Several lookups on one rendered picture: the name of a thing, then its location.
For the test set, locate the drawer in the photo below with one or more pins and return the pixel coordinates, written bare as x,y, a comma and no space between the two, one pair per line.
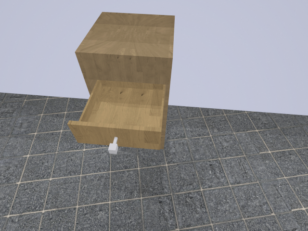
130,111

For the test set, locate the cabinet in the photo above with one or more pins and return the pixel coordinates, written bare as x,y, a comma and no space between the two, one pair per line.
129,47

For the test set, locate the handle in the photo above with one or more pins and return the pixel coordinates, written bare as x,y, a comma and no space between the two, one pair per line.
113,147

